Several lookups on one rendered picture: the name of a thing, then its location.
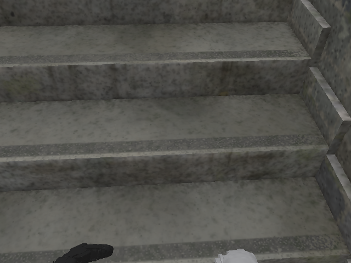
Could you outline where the robot right thigh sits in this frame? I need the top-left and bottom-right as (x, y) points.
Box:
(214, 249), (258, 263)

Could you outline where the left robot hand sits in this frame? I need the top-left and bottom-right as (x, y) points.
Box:
(53, 243), (114, 263)

